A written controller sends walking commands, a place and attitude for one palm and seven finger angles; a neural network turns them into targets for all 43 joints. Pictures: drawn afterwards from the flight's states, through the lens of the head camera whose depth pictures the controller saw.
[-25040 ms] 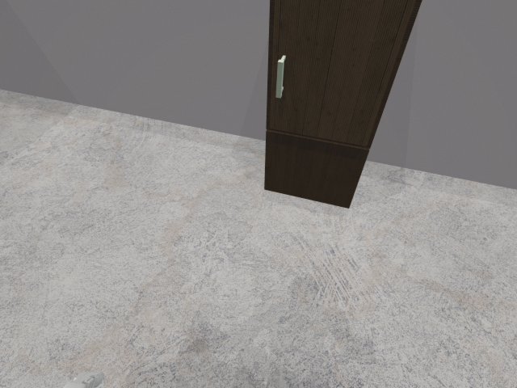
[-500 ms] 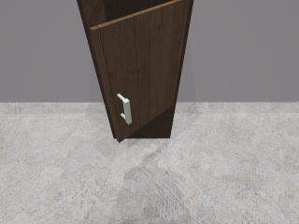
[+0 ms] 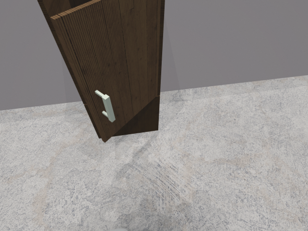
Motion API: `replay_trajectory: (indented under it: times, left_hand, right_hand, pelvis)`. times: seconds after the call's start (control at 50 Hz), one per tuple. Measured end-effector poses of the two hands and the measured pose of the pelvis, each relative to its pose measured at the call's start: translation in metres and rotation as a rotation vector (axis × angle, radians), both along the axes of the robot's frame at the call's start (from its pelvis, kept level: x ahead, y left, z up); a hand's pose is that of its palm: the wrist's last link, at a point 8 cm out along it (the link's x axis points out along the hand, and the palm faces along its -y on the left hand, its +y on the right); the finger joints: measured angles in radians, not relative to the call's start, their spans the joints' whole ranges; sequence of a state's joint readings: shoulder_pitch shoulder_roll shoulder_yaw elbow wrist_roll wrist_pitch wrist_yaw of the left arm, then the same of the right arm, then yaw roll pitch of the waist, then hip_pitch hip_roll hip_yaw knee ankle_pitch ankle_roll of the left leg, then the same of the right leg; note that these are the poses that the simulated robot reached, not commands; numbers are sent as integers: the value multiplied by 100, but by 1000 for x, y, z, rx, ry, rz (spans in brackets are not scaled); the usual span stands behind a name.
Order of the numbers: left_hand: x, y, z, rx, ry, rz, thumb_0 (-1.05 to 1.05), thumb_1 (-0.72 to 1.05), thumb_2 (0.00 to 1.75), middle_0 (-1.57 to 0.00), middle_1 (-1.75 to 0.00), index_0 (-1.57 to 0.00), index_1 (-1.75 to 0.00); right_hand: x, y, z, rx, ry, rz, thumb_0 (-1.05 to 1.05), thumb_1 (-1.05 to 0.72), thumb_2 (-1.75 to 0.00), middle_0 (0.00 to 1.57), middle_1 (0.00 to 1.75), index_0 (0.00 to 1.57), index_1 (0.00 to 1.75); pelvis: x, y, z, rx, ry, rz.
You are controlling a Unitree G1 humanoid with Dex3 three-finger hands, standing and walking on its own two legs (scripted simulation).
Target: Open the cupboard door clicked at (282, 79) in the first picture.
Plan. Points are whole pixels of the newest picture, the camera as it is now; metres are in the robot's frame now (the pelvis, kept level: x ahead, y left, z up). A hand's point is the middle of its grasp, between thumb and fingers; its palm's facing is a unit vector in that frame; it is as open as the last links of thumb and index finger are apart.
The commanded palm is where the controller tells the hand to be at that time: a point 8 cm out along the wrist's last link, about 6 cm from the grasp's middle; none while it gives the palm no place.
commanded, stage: walk to a spot facing it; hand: left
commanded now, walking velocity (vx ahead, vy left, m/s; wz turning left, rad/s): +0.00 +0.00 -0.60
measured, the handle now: (105, 106) +0.53 +0.23 -0.08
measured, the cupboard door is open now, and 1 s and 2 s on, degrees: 41 41 41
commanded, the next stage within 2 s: none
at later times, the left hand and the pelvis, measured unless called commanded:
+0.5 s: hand out of the picture +0.08 +0.15 -0.15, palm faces -0.20 -0.94 -0.26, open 7.3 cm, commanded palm none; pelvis -0.02 -0.04 +0.01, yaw -16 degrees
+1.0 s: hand (140, 213) +0.19 +0.06 -0.15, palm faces -0.53 -0.79 -0.31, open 7.3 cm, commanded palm none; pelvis -0.02 -0.07 +0.00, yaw -33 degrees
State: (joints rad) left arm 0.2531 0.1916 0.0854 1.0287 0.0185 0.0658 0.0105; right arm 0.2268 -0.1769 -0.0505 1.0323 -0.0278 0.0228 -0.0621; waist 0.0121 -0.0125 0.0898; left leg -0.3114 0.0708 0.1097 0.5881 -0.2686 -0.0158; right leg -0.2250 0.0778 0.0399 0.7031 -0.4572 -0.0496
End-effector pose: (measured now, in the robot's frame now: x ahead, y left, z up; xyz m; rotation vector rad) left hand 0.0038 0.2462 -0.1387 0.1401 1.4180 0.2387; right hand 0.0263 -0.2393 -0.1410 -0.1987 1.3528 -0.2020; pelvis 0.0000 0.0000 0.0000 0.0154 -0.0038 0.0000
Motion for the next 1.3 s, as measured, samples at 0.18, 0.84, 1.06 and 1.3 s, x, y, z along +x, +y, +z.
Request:
replay_trajectory:
  times: [0.18,0.84,1.06,1.3]
  left_hand:
    - [68,-9,21,92,-165,-171,0,91,90,-20,-29,-20,-30]
    - [172,-81,17,-28,-155,-564,0,91,90,-20,-29,-20,-30]
    - [205,-163,24,10,-215,-769,0,91,90,-20,-29,-20,-30]
    - [224,-198,4,-100,-149,-848,0,90,90,-20,-29,-21,-30]
  right_hand:
    - [-26,-37,-18,42,-20,-77,0,-90,-89,21,30,21,30]
    - [-100,-45,22,-37,-69,-390,0,-90,-89,21,30,21,30]
    - [-172,-78,5,-28,-5,-626,1,-91,-89,20,30,20,30]
    - [-128,-84,25,-95,-184,-700,0,-91,-89,20,30,20,30]
  pelvis:
    - [-17,-28,-7,13,6,-93]
    - [-13,-39,9,-23,47,-476]
    - [-22,-74,3,11,21,-625]
    - [18,-89,2,-10,51,-765]
